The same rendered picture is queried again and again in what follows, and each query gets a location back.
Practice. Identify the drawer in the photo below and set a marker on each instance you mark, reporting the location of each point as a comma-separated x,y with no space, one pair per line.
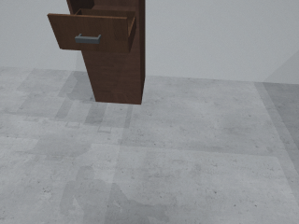
116,27

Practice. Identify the handle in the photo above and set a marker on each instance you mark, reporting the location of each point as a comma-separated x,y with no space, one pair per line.
87,39

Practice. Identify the cabinet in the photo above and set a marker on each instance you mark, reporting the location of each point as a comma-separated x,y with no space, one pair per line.
117,77

